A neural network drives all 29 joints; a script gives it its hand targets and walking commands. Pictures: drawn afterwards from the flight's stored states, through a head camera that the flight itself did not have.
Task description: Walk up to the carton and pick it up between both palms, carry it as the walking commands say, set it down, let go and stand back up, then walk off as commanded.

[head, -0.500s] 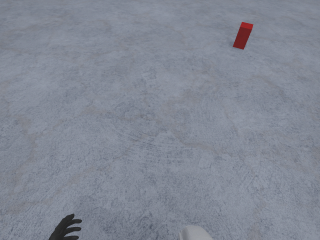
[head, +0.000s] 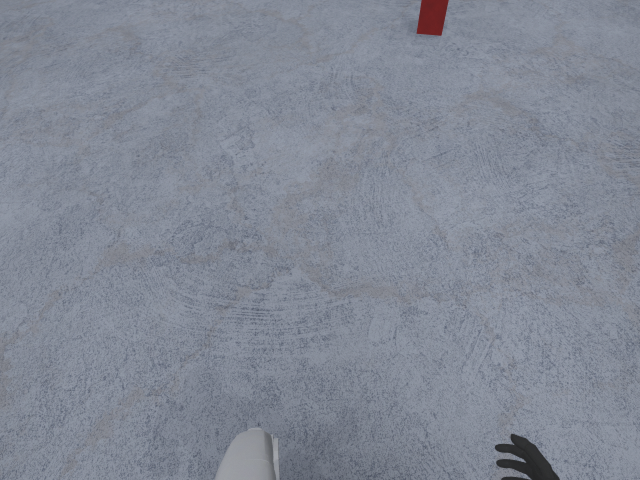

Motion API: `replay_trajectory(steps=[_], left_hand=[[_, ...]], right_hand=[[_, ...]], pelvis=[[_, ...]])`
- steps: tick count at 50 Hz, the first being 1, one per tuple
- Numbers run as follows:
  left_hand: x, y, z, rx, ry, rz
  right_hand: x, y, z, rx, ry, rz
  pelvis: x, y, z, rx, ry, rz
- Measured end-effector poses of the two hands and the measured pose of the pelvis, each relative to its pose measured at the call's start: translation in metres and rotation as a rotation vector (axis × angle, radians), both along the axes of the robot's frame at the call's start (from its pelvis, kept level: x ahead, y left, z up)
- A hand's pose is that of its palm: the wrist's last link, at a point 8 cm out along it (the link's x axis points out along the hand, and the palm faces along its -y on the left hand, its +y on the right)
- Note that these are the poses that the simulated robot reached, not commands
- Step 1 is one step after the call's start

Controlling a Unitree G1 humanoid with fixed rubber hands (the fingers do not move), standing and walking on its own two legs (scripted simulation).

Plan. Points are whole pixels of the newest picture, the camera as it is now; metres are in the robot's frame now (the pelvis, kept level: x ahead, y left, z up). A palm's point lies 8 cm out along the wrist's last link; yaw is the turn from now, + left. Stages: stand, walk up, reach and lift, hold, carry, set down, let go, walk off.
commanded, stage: walk up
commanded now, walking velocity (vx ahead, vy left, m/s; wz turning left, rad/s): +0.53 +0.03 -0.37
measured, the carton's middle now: (434, 3) +2.63 -0.58 -0.64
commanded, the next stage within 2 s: none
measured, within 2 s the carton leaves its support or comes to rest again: neither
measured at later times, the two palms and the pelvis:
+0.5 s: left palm (159, 357) +0.30 +0.30 -0.15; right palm (514, 375) +0.26 -0.24 -0.10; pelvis +0.25 +0.04 +0.00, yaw -8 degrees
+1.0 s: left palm (246, 247) +0.49 +0.17 -0.11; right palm (536, 258) +0.48 -0.35 -0.14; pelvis +0.44 -0.08 +0.00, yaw -9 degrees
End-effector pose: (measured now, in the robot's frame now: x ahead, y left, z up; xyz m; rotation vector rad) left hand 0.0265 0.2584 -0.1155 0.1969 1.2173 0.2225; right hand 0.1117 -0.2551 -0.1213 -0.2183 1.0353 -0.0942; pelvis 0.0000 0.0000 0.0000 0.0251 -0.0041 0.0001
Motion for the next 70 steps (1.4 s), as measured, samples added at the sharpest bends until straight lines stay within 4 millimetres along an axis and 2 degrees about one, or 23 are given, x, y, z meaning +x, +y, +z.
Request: replay_trajectory(steps=[4, 8, 12, 16, 17, 19, 24, 27, 30, 34, 36, 39, 41, 42, 46, 49, 54, 58, 62, 64, 65, 67, 70], left_hand=[[-0.012, 0.003, 0.009, 0.017, 0.079, 0.061], [-0.003, 0.006, 0.009, 0.013, 0.143, 0.087], [0.024, 0.011, -0.001, -0.009, 0.198, 0.09], [0.068, 0.023, -0.026, -0.045, 0.24, 0.079], [0.083, 0.028, -0.033, -0.052, 0.242, 0.069], [0.124, 0.035, -0.039, -0.06, 0.215, 0.046], [0.246, 0.04, -0.035, -0.079, 0.098, -0.093], [0.317, 0.029, -0.028, -0.09, 0.02, -0.168], [0.383, 0.006, -0.019, -0.109, -0.058, -0.233], [0.46, -0.038, -0.007, -0.14, -0.149, -0.316], [0.494, -0.063, -0.001, -0.144, -0.187, -0.35], [0.537, -0.096, 0.003, -0.123, -0.238, -0.384], [0.552, -0.108, -0.001, -0.083, -0.263, -0.375], [0.549, -0.11, -0.004, -0.068, -0.248, -0.359], [0.509, -0.101, -0.005, -0.019, -0.099, -0.26], [0.474, -0.09, 0.002, 0.012, 0.005, -0.162], [0.431, -0.082, 0.01, 0.03, 0.175, -0.054], [0.428, -0.083, 0.008, 0.009, 0.264, -0.006], [0.454, -0.083, -0.009, -0.037, 0.327, 0.01], [0.477, -0.078, -0.023, -0.057, 0.344, 0.008], [0.493, -0.074, -0.032, -0.064, 0.345, -0.002], [0.535, -0.068, -0.041, -0.071, 0.307, -0.022], [0.608, -0.063, -0.043, -0.077, 0.219, -0.08]], right_hand=[[0.083, 0.014, 0.015, 0.034, -0.102, 0.043], [0.151, 0.034, 0.027, 0.066, -0.178, 0.063], [0.212, 0.054, 0.032, 0.077, -0.223, 0.069], [0.259, 0.061, 0.023, 0.024, -0.238, 0.049], [0.261, 0.059, 0.019, -0.001, -0.225, 0.037], [0.247, 0.048, 0.013, -0.05, -0.151, -0.007], [0.164, 0.013, 0.016, -0.128, 0.096, -0.197], [0.123, 0.01, 0.018, -0.126, 0.217, -0.286], [0.098, 0.015, 0.017, -0.095, 0.307, -0.348], [0.09, 0.017, 0.011, -0.035, 0.376, -0.417], [0.097, 0.012, 0.005, -0.007, 0.397, -0.437], [0.118, -0.008, -0.01, 0.029, 0.417, -0.437], [0.14, -0.028, -0.026, 0.043, 0.423, -0.397], [0.159, -0.038, -0.031, 0.044, 0.407, -0.373], [0.263, -0.076, -0.027, 0.033, 0.249, -0.284], [0.34, -0.092, -0.018, 0.033, 0.152, -0.218], [0.454, -0.096, -0.001, 0.045, 0.021, -0.136], [0.535, -0.08, 0.009, 0.065, -0.062, -0.08], [0.61, -0.058, 0.015, 0.059, -0.127, -0.037], [0.638, -0.053, 0.011, 0.031, -0.153, -0.037], [0.646, -0.053, 0.007, 0.009, -0.156, -0.044], [0.639, -0.056, 0.002, -0.021, -0.103, -0.082], [0.599, -0.066, 0.004, -0.061, 0.041, -0.174]], pelvis=[[0.038, 0.002, 0.006, 0.001, -0.008, -0.027], [0.079, 0.008, 0.007, -0.006, -0.009, -0.05], [0.125, 0.02, 0.002, -0.015, -0.001, -0.063], [0.177, 0.036, -0.015, -0.036, 0.005, -0.082], [0.188, 0.039, -0.019, -0.031, 0.006, -0.087], [0.203, 0.043, -0.019, -0.027, 0.003, -0.11], [0.244, 0.041, -0.005, -0.035, -0.014, -0.144], [0.267, 0.035, 0.001, -0.045, -0.02, -0.15], [0.288, 0.025, 0.004, -0.05, -0.024, -0.159], [0.316, 0.004, 0.005, -0.043, -0.026, -0.171], [0.331, -0.01, 0.003, -0.035, -0.022, -0.168], [0.358, -0.036, -0.005, -0.021, -0.009, -0.158], [0.375, -0.053, -0.016, -0.017, 0.002, -0.149], [0.381, -0.058, -0.018, -0.02, 0.003, -0.151], [0.413, -0.074, -0.007, -0.015, 0.004, -0.15], [0.437, -0.081, 0.002, -0.008, 0.0, -0.155], [0.478, -0.085, 0.008, -0.001, -0.006, -0.17], [0.516, -0.08, 0.006, -0.008, -0.005, -0.164], [0.562, -0.071, -0.002, -0.025, 0.003, -0.155], [0.589, -0.064, -0.013, -0.04, 0.007, -0.172], [0.601, -0.059, -0.019, -0.044, 0.007, -0.178], [0.619, -0.055, -0.02, -0.043, 0.002, -0.187], [0.644, -0.056, -0.01, -0.048, -0.005, -0.198]])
